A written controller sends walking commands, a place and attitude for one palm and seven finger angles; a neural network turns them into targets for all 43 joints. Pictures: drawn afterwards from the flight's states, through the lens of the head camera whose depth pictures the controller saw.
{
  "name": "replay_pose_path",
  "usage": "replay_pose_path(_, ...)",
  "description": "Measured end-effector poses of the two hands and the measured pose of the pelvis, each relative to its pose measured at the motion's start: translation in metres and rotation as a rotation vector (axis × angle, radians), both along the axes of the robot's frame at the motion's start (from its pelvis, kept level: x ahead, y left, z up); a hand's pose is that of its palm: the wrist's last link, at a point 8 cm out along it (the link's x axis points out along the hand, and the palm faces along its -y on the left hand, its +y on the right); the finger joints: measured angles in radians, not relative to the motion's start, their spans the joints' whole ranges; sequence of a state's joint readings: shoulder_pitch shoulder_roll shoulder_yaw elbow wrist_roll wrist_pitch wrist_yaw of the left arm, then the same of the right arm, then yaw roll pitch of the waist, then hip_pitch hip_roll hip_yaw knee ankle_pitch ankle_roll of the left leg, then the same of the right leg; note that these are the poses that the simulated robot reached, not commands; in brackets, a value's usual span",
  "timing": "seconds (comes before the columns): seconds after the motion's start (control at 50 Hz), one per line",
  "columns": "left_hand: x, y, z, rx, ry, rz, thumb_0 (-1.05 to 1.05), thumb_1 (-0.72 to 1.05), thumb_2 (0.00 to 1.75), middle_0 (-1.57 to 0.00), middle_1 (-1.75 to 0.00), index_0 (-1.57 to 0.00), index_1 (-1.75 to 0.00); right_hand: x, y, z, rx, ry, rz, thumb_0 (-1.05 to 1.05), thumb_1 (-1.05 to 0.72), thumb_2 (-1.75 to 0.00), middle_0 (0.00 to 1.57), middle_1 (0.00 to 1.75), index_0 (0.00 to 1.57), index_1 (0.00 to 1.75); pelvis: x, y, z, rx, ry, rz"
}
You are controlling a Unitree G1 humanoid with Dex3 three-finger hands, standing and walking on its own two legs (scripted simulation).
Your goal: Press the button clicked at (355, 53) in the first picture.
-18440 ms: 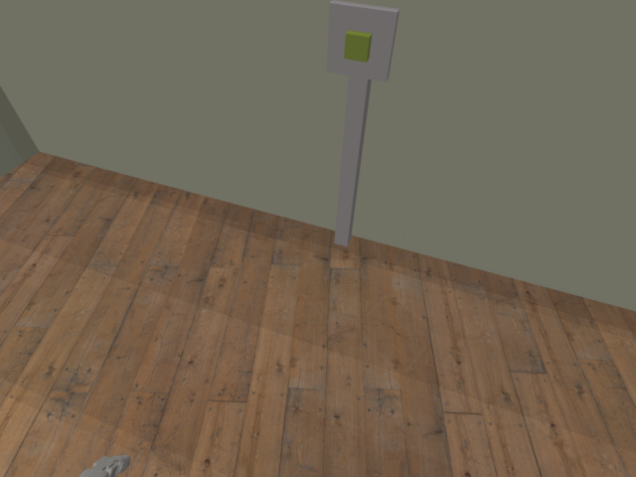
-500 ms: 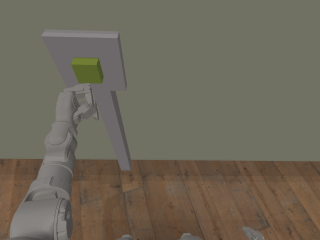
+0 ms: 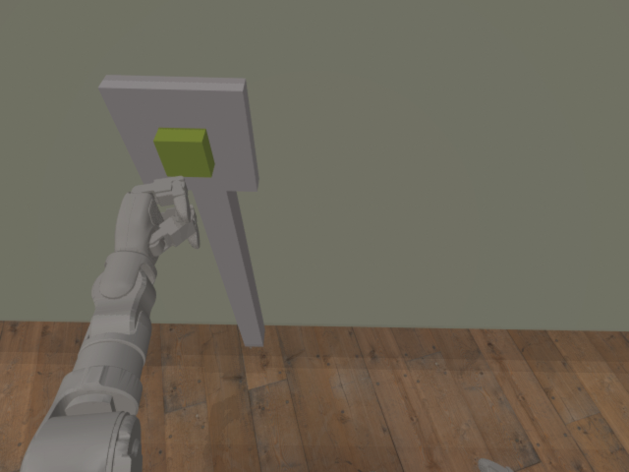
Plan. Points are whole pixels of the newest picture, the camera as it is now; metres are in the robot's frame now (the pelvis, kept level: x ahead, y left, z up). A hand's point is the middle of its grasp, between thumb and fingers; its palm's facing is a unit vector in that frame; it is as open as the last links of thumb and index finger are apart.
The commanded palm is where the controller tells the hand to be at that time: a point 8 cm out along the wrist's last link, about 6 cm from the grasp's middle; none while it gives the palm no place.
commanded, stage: press the button with the knuckle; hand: left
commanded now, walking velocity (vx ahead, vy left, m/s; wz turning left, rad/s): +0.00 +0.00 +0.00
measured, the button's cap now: (186, 151) +0.52 +0.18 +0.11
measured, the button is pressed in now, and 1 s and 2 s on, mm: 0 7 6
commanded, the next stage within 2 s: hold the button down briefly in 1.18 s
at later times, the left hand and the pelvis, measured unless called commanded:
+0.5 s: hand (202, 208) +0.44 +0.15 +0.09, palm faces -0.01 -1.00 -0.03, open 3.1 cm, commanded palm +0.41 +0.20 +0.08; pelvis -0.01 +0.00 -0.01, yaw +0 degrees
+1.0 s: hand (203, 194) +0.47 +0.16 +0.08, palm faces -0.01 -1.00 -0.03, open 2.9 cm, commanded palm +0.46 +0.21 +0.08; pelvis -0.01 -0.01 -0.01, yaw +1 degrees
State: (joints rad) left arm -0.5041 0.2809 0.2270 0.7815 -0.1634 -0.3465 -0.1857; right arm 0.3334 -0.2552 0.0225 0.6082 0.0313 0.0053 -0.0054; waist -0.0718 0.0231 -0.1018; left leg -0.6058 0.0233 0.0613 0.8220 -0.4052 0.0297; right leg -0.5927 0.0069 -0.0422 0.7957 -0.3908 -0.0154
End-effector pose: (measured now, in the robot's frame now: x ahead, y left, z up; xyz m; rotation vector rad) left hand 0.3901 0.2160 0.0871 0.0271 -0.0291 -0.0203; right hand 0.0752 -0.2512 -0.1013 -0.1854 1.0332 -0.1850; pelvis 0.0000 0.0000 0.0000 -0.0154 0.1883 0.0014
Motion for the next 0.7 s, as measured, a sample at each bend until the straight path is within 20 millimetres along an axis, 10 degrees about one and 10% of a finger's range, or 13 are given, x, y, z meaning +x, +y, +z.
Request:
replay_pose_path(0.32, 0.004, -0.012, 0.0, 0.004, -0.004, -0.018, 0.02, 0.9, 0.9, -1.3, -1.5, -1.31, -1.5, 0.0, -0.001, -0.005, -0.013, 0.006, 0.026, 0.01, -0.91, -0.9, 0.2, 0.29, 0.2, 0.3, -0.01, 0.0, -0.004, -0.003, -0.001, 0.019)
replay_pose_path(0.7, 0.045, -0.012, -0.004, 0.001, 0.036, 0.009, 0.02, 0.9, 0.9, -1.3, -1.5, -1.31, -1.5, -0.065, -0.016, -0.014, -0.03, 0.177, -0.053, 0.01, -0.91, -0.9, 0.2, 0.29, 0.2, 0.3, -0.013, -0.007, -0.009, 0.0, 0.053, 0.004)
